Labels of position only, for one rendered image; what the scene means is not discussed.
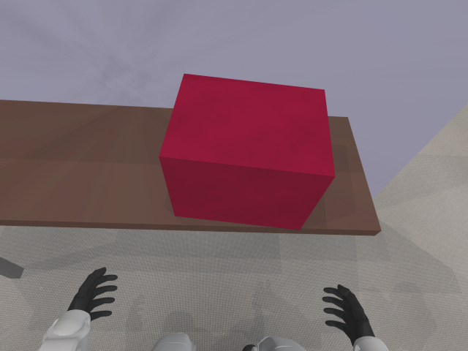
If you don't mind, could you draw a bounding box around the left robot thigh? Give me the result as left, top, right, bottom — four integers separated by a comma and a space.
151, 333, 196, 351

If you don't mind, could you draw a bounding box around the right robot thigh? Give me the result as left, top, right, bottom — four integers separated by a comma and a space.
252, 336, 306, 351

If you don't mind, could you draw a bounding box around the right robot hand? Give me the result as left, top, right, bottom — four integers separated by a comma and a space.
322, 284, 375, 346

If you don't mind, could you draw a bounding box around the carton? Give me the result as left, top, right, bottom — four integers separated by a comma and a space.
159, 74, 335, 230

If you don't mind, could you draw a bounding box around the robot thigh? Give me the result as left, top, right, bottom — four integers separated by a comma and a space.
151, 333, 196, 351
252, 336, 306, 351

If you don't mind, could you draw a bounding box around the left robot hand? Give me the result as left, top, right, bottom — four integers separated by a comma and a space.
67, 267, 118, 321

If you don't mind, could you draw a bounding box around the table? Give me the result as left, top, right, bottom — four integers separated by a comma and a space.
0, 99, 381, 279

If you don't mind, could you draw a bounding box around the robot right forearm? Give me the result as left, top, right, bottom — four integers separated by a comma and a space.
353, 336, 389, 351

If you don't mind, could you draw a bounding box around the robot left forearm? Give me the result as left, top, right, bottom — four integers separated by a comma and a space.
36, 309, 91, 351

